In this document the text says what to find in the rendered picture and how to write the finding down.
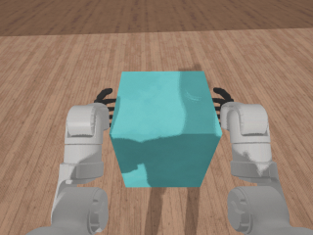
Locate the right robot forearm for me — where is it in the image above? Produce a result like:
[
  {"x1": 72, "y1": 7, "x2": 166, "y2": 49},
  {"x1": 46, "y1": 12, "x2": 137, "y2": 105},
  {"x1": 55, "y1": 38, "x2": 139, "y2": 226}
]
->
[{"x1": 220, "y1": 101, "x2": 290, "y2": 222}]

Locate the robot right upper arm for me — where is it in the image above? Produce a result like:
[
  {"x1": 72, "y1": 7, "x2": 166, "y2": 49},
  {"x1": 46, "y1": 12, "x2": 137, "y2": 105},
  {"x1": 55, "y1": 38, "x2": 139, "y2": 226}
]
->
[{"x1": 227, "y1": 186, "x2": 313, "y2": 235}]

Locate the right robot hand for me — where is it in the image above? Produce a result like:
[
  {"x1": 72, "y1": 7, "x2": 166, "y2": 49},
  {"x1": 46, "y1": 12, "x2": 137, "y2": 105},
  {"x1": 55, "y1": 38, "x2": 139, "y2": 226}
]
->
[{"x1": 212, "y1": 87, "x2": 234, "y2": 126}]

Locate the left robot forearm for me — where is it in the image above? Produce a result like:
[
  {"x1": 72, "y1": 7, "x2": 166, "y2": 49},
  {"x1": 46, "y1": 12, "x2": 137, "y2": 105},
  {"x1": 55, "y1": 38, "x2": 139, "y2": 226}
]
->
[{"x1": 51, "y1": 102, "x2": 110, "y2": 224}]

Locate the left robot hand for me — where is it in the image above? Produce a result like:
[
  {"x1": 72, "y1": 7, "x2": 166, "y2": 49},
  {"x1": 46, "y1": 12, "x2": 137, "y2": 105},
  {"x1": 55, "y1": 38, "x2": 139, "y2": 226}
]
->
[{"x1": 94, "y1": 88, "x2": 116, "y2": 127}]

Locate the robot left upper arm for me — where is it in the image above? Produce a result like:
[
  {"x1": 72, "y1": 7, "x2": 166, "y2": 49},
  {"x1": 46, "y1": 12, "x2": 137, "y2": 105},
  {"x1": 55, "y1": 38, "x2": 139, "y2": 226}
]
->
[{"x1": 25, "y1": 187, "x2": 109, "y2": 235}]

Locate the carton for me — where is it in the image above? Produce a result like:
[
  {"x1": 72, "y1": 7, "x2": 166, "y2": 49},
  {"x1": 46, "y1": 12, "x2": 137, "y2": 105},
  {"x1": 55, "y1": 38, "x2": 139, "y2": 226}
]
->
[{"x1": 109, "y1": 70, "x2": 223, "y2": 188}]

